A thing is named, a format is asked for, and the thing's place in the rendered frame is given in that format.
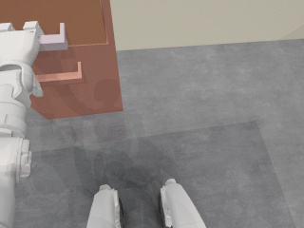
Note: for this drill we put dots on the cabinet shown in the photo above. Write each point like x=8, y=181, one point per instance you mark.
x=99, y=93

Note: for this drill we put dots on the handle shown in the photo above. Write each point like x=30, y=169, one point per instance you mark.
x=54, y=41
x=60, y=78

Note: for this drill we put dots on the robot left upper arm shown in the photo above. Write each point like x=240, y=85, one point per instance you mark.
x=15, y=166

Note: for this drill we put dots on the left robot forearm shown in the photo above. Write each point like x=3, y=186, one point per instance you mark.
x=16, y=85

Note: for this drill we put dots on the left robot hand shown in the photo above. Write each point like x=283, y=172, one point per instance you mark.
x=22, y=46

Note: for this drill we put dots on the right robot foot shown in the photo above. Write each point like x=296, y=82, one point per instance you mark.
x=162, y=213

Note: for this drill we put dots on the left robot shin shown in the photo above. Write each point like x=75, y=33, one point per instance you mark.
x=117, y=217

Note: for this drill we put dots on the drawer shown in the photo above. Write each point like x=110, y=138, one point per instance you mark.
x=84, y=19

